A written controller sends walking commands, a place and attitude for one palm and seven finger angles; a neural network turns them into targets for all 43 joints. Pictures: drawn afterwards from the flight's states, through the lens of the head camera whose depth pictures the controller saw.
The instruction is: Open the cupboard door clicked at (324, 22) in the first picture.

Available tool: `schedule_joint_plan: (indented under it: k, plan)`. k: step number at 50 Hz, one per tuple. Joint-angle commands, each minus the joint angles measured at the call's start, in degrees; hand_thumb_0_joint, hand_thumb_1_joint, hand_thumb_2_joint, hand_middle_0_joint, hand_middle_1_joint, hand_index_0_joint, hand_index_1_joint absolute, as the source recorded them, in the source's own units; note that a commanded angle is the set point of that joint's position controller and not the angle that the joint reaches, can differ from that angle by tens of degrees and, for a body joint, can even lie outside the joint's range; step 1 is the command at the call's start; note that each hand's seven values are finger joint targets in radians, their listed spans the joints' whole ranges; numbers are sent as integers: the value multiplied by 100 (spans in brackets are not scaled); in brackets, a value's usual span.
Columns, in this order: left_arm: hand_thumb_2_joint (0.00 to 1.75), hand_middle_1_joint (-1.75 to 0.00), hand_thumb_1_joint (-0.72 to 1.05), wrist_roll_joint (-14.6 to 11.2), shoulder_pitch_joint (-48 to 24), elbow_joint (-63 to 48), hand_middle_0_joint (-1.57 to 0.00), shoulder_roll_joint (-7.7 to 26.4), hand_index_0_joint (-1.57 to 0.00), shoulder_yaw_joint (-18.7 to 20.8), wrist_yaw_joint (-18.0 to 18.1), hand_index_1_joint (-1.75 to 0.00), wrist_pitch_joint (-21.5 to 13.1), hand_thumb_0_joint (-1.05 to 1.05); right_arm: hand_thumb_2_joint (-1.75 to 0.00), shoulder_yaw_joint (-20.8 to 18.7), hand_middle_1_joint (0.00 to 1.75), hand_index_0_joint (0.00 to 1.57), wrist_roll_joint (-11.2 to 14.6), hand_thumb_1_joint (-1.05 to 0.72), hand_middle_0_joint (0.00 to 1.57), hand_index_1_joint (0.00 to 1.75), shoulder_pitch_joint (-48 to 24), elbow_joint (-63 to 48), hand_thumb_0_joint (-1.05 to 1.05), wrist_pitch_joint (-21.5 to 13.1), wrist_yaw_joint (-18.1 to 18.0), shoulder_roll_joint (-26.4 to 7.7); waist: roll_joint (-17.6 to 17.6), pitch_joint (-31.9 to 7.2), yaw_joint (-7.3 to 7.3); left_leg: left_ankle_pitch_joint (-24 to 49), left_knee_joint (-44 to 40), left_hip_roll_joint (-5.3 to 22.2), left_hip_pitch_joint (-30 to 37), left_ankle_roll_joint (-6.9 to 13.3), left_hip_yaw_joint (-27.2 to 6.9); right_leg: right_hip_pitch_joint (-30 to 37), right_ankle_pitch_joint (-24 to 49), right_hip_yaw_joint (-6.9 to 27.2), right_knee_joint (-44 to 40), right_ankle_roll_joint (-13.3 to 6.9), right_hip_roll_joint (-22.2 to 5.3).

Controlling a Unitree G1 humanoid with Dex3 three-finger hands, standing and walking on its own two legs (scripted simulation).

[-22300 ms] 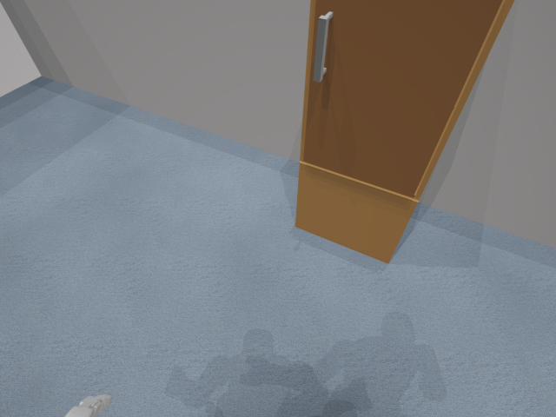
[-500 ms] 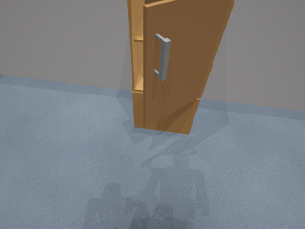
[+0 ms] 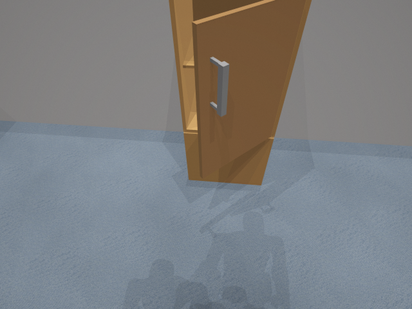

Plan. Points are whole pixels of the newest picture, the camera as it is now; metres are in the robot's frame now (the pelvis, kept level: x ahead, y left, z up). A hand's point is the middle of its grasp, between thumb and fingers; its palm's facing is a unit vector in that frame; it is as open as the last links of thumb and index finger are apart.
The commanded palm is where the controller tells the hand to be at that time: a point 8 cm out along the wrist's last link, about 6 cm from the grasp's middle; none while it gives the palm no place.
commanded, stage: let the arm hang, fingers relaxed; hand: left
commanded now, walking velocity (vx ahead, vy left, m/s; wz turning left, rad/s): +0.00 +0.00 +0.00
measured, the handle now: (217, 87) +0.65 +0.01 +0.08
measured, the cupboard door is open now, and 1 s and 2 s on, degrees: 43 43 43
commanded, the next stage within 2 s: look to check the result in 0.26 s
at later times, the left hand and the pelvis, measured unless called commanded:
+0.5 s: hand out of the picture +0.00 +0.18 -0.17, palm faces +0.03 -0.97 -0.22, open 7.4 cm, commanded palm none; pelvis +0.00 -0.01 +0.00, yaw +0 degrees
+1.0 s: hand out of the picture +0.04 +0.19 -0.17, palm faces +0.01 -0.97 -0.25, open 7.4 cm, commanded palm none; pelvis +0.01 -0.01 +0.00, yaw -1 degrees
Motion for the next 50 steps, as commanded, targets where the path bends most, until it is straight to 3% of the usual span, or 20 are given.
schedule_joint_plan:
  k: [1,9,22,47,50]
  plan:
    - [90,-30,90,21,377,-130,-20,658,-20,118,50,-30,-30,0,-90,-113,30,20,17,-90,20,30,354,-123,0,-100,-55,-535,-133,196,11,-111,-617,592,-202,13,-605,-233,-127,409,-484,-221,-410]
    - [90,-30,90,17,370,-191,-20,618,-20,144,57,-30,-58,0,-90,-139,30,20,10,-90,20,30,407,-112,0,-115,-62,-480,-6,176,-2,51,-527,570,-130,9,-531,-291,2,460,-500,-245,-425]
    - [90,-30,90,13,335,-221,-20,703,-20,158,56,-30,-93,0,-90,-176,30,20,27,-90,20,30,343,-144,0,-105,-68,-559,-167,153,-30,221,-394,582,-5,16,-509,-344,12,507,-611,-277,-451]
    - [90,-30,90,12,-152,-267,-20,1155,-20,167,8,-30,-162,0,-90,-197,30,20,33,-90,20,30,-281,-230,0,-159,-52,-1078,-62,-130,-7,717,-487,685,298,8,-571,-27,611,561,-741,-281,-500]
    - [90,-30,90,15,-50,-283,-20,860,-20,154,29,-30,-68,0,-90,-165,30,20,30,-90,20,30,-92,-205,0,-84,-90,-752,-142,-176,-37,768,-245,752,407,-65,-326,-175,1040,672,-590,-251,-488]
